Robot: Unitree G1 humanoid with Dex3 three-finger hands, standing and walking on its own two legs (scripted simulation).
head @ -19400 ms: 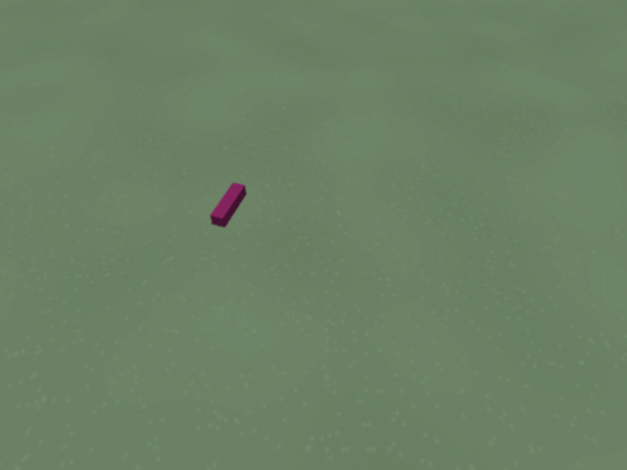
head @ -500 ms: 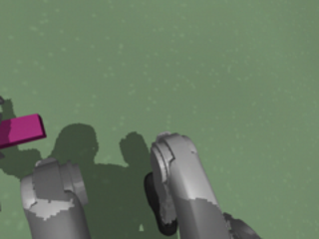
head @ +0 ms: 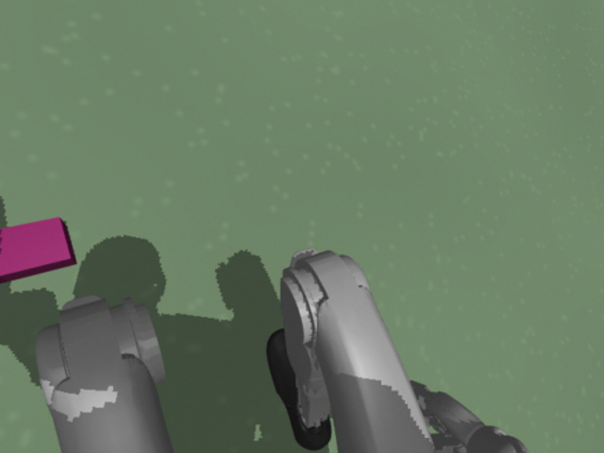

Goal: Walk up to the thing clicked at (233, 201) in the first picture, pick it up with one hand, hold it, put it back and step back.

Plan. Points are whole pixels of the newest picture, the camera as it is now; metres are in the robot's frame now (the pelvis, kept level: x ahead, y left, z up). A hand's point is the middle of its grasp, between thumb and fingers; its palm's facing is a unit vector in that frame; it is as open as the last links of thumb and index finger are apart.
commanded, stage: rest palm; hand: left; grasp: from above
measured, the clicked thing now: out of the picture +0.39 +0.33 -0.26
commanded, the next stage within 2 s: close in 0.54 s
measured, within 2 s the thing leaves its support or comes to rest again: neither
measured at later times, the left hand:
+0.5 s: hand out of the picture +0.38 +0.32 -0.24, palm faces -0.42 -0.18 -0.89, open 14.2 cm
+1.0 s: hand out of the picture +0.39 +0.32 -0.24, palm faces -0.37 -0.14 -0.92, open 13.6 cm
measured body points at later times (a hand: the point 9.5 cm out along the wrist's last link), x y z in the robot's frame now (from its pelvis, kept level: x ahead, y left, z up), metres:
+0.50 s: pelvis +0.00 +0.01 +0.00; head +0.24 +0.13 +0.36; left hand +0.40 +0.33 -0.19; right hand +0.09 -0.25 -0.07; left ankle +0.06 +0.13 -0.25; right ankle +0.10 -0.13 -0.25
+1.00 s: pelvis +0.00 +0.01 +0.00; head +0.24 +0.14 +0.36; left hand +0.40 +0.32 -0.19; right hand +0.09 -0.26 -0.06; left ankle +0.06 +0.13 -0.25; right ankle +0.10 -0.13 -0.25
